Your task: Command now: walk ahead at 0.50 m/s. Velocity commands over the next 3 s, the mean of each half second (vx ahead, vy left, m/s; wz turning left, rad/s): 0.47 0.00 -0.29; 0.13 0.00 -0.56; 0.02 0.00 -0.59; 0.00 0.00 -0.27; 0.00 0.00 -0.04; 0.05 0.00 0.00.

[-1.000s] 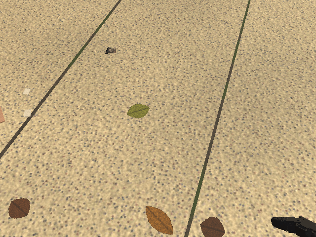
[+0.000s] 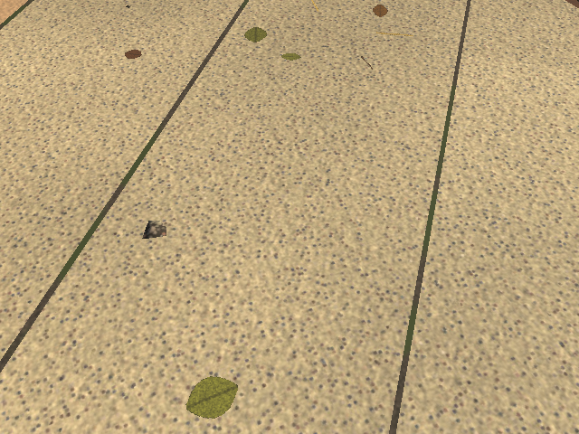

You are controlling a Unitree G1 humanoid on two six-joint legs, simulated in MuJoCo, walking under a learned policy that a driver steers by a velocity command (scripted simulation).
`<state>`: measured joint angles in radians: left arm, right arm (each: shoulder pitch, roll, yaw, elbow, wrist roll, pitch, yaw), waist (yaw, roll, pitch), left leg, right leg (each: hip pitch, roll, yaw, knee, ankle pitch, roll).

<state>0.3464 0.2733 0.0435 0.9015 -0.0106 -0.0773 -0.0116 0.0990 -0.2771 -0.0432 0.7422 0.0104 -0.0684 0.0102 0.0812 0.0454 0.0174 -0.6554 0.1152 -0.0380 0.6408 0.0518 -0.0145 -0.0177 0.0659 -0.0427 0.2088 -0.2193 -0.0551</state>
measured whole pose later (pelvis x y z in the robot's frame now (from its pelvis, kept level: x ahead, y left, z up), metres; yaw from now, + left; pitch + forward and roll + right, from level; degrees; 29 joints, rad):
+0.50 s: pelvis +0.27 +0.05 +0.00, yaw -11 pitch +0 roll +2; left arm 0.15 0.29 0.07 0.80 -0.01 -0.02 -0.02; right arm 0.28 -0.26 -0.07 0.87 -0.02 -0.08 -0.01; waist -0.05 -0.04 0.05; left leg -0.02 -0.03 0.21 0.25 -0.23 0.03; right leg -0.67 -0.11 0.04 0.78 -0.01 0.01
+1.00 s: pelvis +0.41 -0.01 -0.01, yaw -28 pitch +3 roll +1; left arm 0.17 0.30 0.08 0.66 0.00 0.03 0.03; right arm 0.08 -0.30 -0.06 0.77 -0.01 0.00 -0.04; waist 0.03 0.01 0.05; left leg -0.53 0.01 -0.13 0.84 -0.32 -0.09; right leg -0.40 0.13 0.14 0.46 -0.10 -0.08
